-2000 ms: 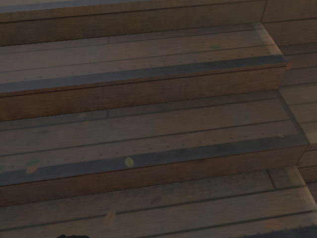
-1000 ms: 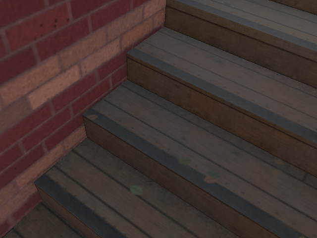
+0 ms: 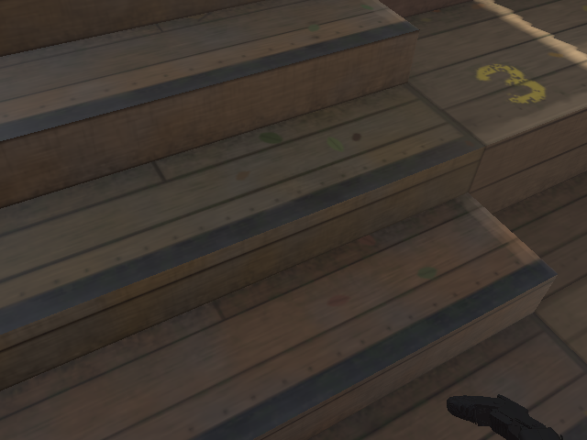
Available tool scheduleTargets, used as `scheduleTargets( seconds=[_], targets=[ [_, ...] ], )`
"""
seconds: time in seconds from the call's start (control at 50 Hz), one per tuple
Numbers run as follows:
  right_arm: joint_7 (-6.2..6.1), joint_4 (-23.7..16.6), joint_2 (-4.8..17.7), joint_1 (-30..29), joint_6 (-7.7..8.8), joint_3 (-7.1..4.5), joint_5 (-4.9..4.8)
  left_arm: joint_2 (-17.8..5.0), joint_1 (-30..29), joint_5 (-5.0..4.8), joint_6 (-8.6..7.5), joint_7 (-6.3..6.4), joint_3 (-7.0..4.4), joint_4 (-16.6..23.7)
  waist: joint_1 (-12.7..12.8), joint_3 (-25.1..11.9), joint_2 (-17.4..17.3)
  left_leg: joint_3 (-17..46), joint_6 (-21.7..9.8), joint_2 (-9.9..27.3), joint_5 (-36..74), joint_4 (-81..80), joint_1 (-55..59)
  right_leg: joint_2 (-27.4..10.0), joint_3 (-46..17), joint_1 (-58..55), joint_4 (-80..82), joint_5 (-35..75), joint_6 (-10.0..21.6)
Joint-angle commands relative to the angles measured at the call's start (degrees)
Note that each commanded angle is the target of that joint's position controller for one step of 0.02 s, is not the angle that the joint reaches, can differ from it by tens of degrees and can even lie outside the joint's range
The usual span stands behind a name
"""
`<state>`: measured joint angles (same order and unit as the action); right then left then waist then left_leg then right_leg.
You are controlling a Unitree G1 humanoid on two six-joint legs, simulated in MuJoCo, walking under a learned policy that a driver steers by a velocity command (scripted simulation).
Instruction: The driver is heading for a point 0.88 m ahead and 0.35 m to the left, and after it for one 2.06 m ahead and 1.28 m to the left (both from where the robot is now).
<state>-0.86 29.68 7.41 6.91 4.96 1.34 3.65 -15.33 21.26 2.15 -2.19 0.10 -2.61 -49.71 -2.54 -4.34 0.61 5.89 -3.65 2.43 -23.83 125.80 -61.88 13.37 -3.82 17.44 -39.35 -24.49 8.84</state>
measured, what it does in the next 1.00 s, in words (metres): climbs, turning left: left foot 0.15 m higher, then right foot 0.15 m higher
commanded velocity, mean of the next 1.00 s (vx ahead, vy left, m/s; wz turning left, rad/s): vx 1.00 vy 0.00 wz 0.60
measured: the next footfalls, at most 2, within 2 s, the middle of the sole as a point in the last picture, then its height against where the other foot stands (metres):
left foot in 0.18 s outside the picture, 0.15 m higher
right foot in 0.52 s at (273, 330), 0.15 m higher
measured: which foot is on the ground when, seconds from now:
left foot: up 0.00-0.16, down 0.18-0.52, up 0.54-0.88, down 0.90-1.00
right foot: down 0.00-0.18, up 0.20-0.50, down 0.52-0.90, up 0.92-1.00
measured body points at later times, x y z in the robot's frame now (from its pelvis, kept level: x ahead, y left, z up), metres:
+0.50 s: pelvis +0.40 +0.09 +0.19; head +0.45 +0.11 +0.64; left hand +0.71 +0.24 +0.21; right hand +0.34 -0.15 +0.06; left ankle +0.21 +0.11 -0.54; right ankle +0.59 +0.02 -0.40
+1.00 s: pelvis +0.78 +0.27 +0.40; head +0.79 +0.28 +0.85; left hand +0.73 +0.54 +0.29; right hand +1.06 +0.18 +0.29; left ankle +0.76 +0.31 -0.27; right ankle +0.75 +0.06 -0.07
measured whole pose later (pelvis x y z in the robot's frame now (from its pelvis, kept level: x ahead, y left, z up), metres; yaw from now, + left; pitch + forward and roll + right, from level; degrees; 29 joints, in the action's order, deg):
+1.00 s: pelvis +0.78 +0.27 +0.40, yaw +39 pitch +4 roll +1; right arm 0.2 39.6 13.1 11.1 0.5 -2.1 0.2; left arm -11.7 15.1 3.8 -7.1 -1.9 -2.1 -40.4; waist 1.1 -4.0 0.5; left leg -0.8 -9.3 -11.9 -29.3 58.8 -33.8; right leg -3.9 -3.0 31.7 -105.7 -10.8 2.1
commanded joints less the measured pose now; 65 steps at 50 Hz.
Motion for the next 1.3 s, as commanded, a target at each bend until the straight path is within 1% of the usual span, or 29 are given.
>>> scheduleTargets(
  seconds=[0.02, 0.14, 0.18, 0.2, 0.24, 0.28, 0.34, 0.42, 0.46, 0.5, 0.52, 0.56, 0.6, 0.66, 0.72, 0.78, 0.84, 0.88, 0.9, 0.92, 0.94, 0.96, 1.0, 1.12, 1.18, 1.22, 1.26, 1.28, 1.3],
  targets=[
    [-2.11, -10.2, -2.9, -11.1, -2.07, 2.81, -0.83, -1.3, -4.3, -0.73, -3.91, -0.92, 0.43, 0.0, -2.2, 14.7, -0.5, -4.8, -2.0, 2.5, -9.2, -7.0, -8.9, -14.7, -12.9, 15.5, 27.5, 8.7, 3.2],
    [-1.62, -1.3, 9.8, 8.3, -2.71, -2.01, -2.56, -15.4, -2.6, -5.82, -6.33, 1.49, -4.20, 3.7, -9.0, -13.7, -1.9, -11.6, -4.8, -6.0, -3.7, -54.3, 48.1, -22.1, -2.8, -4.7, 11.3, 121.4, -0.1],
    [-0.71, 5.1, 17.3, 24.2, -0.76, -5.17, -5.46, -13.1, -17.8, -2.08, -6.85, 0.77, -5.59, 9.1, -20.6, -15.3, -1.0, -3.4, -10.5, -3.2, 14.0, -93.6, 54.9, -12.2, -1.0, -9.6, -36.2, 84.3, -4.8],
    [0.51, 12.5, 17.1, 24.6, -1.50, -5.33, -3.50, 1.2, -14.8, 2.47, -7.83, -0.48, -1.50, 13.4, -8.6, -8.8, -21.6, 11.9, -13.3, 1.7, 56.8, -82.9, 68.9, 0.0, -4.1, 22.5, -60.5, 8.2, -7.2],
    [-0.20, 11.4, 8.3, 14.5, -2.27, -3.77, -1.80, 5.6, -8.5, 2.30, -7.50, -2.25, 1.51, 18.1, 2.1, -10.5, -7.8, 36.9, -18.7, 9.6, 15.1, -100.3, 70.4, -4.7, -3.7, 45.1, -83.7, 9.7, -4.8],
    [0.39, 16.1, 5.8, 15.8, -1.09, -3.80, -2.45, 9.5, -18.5, 4.36, -5.84, -1.50, 3.94, 22.7, 3.5, 5.8, 3.4, 23.2, -13.3, 5.3, 3.0, -103.8, 55.3, -9.8, -1.0, 55.5, -91.1, 4.9, -2.2],
    [1.27, 18.8, 4.3, 13.3, 1.57, -2.45, -3.05, 10.0, -24.9, 1.48, -2.66, -0.09, 5.77, 26.3, 7.0, 16.3, 4.9, 9.3, -7.9, -0.6, 12.7, -112.6, 30.4, -13.4, 5.1, 50.0, -77.5, 5.2, -3.0],
    [0.00, 24.4, 8.2, 24.2, 2.22, -3.59, -4.27, 9.6, -37.7, 1.75, -2.61, 0.63, 7.43, 33.8, 1.6, 12.0, 1.2, 9.0, -10.3, -0.6, 32.4, -123.1, 37.3, -16.1, 10.9, 45.4, -58.8, -6.2, -3.1],
    [-1.67, 19.8, 10.7, 22.9, 1.60, -4.79, -6.15, 9.1, -30.5, -1.20, -3.55, 0.15, 7.19, 31.1, 3.8, -2.3, 2.5, 7.8, -10.1, -0.3, 79.8, -121.3, 29.6, -8.9, 17.1, 0.6, -33.3, 1.0, -4.0],
    [-1.11, 15.2, 25.2, 13.3, 3.68, -9.77, -4.76, 0.5, -5.0, -2.78, -2.15, 1.56, 1.63, 25.3, 19.7, -21.5, -9.0, 12.0, -9.2, 5.5, 111.6, -94.4, 47.0, -10.0, 6.1, -14.3, -23.8, 0.2, -3.0],
    [0.52, 13.9, 23.3, 9.5, 5.13, -10.62, -4.78, -5.1, 1.1, -2.54, -2.23, 1.72, -0.88, 22.8, 22.6, -26.5, -5.0, 11.9, -7.2, 2.8, 108.4, -78.4, 47.8, -10.9, 2.0, -21.6, -13.4, -0.4, -1.8],
    [3.01, 7.6, 10.2, 10.5, 6.46, -8.47, -5.15, -11.4, -5.6, 0.44, -2.73, 2.41, -3.73, 19.4, 12.7, -26.8, 22.6, 5.9, -1.5, -12.4, 17.5, -22.3, 20.9, -37.5, -48.4, -25.7, 17.1, 8.3, 9.3],
    [2.26, 3.6, 3.8, 3.3, 3.75, -6.36, -0.97, 2.0, -8.9, -0.28, -3.55, 1.66, -0.88, 13.3, 7.1, -9.6, -1.0, 1.1, -3.5, -4.9, 19.6, -8.9, 6.9, -34.0, -34.8, -17.0, 14.3, -8.0, 8.0],
    [2.10, -1.0, -5.6, -2.9, -0.52, -1.64, -0.93, 7.9, 1.4, 1.12, -6.19, 0.58, 0.37, -1.3, 3.2, 4.4, -1.5, 0.7, -7.9, -2.2, 4.9, 10.8, -10.9, -32.2, -13.1, -11.4, 18.3, 1.8, 0.5],
    [0.73, -5.2, -4.6, -8.5, -3.90, -0.82, -4.01, 7.2, -3.5, 1.22, -8.04, -0.49, 0.93, -4.6, -3.0, 12.9, 2.1, 1.1, -6.9, -1.7, -3.8, 4.1, -11.3, -33.0, 3.9, 3.3, 30.8, 8.2, -4.3],
    [-1.35, -10.6, -2.6, -20.5, -5.54, 0.08, -2.77, 4.3, -5.8, 0.03, -7.83, -1.14, 1.42, -7.4, -6.4, 16.2, -1.7, -6.6, -7.5, -3.1, -1.8, -18.6, -2.8, -23.8, 20.3, 13.1, 39.1, 22.8, -7.7],
    [1.12, -2.0, 7.8, -1.4, -5.83, -2.48, -2.38, -10.8, -5.5, -5.21, -8.23, 2.34, -0.72, -1.1, -10.6, -4.8, 0.2, -20.2, -4.9, -9.3, 10.6, -43.0, 42.3, -22.8, 24.3, 9.2, 30.5, 90.3, -0.5],
    [0.69, 2.9, 11.9, 22.5, -5.08, -4.70, -2.88, -21.7, -15.1, -4.52, -8.95, 0.54, -5.07, 5.4, -19.6, -21.5, 8.3, -14.3, -4.9, -9.4, 3.8, -55.3, 52.9, -29.4, 18.2, -9.3, -0.9, 122.2, 0.2],
    [0.96, 2.7, 16.5, 19.0, -3.65, -6.82, -3.46, -17.2, -13.4, -5.55, -8.06, -1.25, -5.15, 7.5, -17.1, -22.3, 3.4, -9.3, -6.4, -13.2, 7.6, -75.5, 56.7, -24.9, 15.9, -10.5, -22.3, 107.9, -1.5],
    [1.63, 2.8, 15.7, 5.9, -2.80, -8.08, -5.27, -5.6, -11.3, -1.48, -6.56, -3.18, -3.23, 7.9, -8.0, -9.1, -3.4, 4.1, -10.0, -10.6, 9.6, -91.9, 54.3, -17.4, 10.2, 6.9, -43.7, 25.3, -4.4],
    [1.47, 3.3, 20.4, 2.3, -3.38, -8.70, -4.27, 1.9, -8.2, 1.88, -6.18, -3.89, -1.13, 16.8, 0.9, -9.3, -14.9, 24.4, -16.7, -2.7, 51.0, -89.3, 65.1, -10.2, 4.1, 32.1, -72.2, 12.5, -8.5],
    [0.45, 4.0, 21.4, 4.9, -4.52, -8.92, -3.62, 2.9, -11.9, 3.51, -6.97, -3.06, 0.38, 21.1, 0.3, -16.6, -8.3, 37.5, -20.0, 2.7, 29.9, -98.7, 69.1, -9.9, 0.3, 41.7, -87.4, 10.8, -7.2],
    [0.50, 11.0, 16.3, 12.3, -2.52, -7.40, -2.79, 8.1, -19.3, 4.25, -6.86, -1.35, 3.82, 25.5, 0.9, -1.3, 0.2, 34.3, -16.4, 0.6, 12.6, -103.5, 58.2, -12.0, 0.2, 53.6, -97.1, 5.3, -5.8],
    [1.52, 19.6, 11.7, 16.8, 1.70, -5.22, -2.73, 11.4, -35.7, 3.48, -3.48, 1.68, 7.71, 35.9, 4.5, 13.0, 2.0, 15.9, -9.3, -3.6, 14.1, -116.3, 33.0, -16.0, 3.9, 52.5, -70.8, -13.2, -3.5],
    [-0.35, 13.3, 16.2, 6.1, 2.13, -7.31, -6.30, 4.0, -20.5, 0.75, -2.32, 3.31, 4.50, 31.3, 11.6, -5.5, -0.3, 11.4, -11.6, -2.1, 82.2, -118.2, 15.2, -10.9, 12.0, -11.3, -43.0, 1.5, -5.3],
    [0.66, 9.4, 25.4, 2.5, 4.43, -11.83, -6.61, -3.8, 0.1, 0.75, -2.56, 4.48, 0.39, 27.4, 22.6, -24.9, 5.6, 13.6, -3.8, -3.2, 107.4, -77.5, 34.1, -16.8, -6.9, -24.2, -16.5, -11.1, -1.6],
    [2.43, 5.6, 9.7, -11.5, 7.21, -8.27, -0.37, -5.0, 4.7, -2.85, -3.13, 3.58, -1.42, 15.7, 22.2, -9.1, 16.1, 7.0, -2.5, -12.7, 14.8, -38.8, 21.2, -19.6, -2.9, -25.2, 3.6, 29.9, -0.5],
    [2.19, 3.3, 2.7, 2.4, 6.80, -6.62, -1.25, -6.0, 0.3, 0.26, -2.55, 2.93, -1.33, 15.2, 7.7, -11.2, 15.4, 7.7, -2.6, -10.3, 6.9, -25.4, 3.3, -34.1, -21.1, -33.1, -1.8, 71.5, 1.1],
    [2.01, 3.4, 6.2, 3.7, 4.64, -6.60, -1.67, -2.7, -1.2, 2.57, -2.60, 2.44, -1.63, 15.6, 9.0, -17.7, 12.2, 3.3, -1.9, -8.6, 5.5, -11.6, -1.5, -39.2, -33.2, -35.3, 5.6, 52.4, 7.9]
  ],
)
Velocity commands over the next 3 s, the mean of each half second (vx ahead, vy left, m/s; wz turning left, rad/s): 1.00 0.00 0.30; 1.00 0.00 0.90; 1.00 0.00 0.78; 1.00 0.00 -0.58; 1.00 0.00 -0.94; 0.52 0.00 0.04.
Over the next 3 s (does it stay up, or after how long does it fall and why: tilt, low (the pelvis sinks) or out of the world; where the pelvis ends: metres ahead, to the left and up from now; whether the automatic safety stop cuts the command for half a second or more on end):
stays up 2.19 1.31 1.05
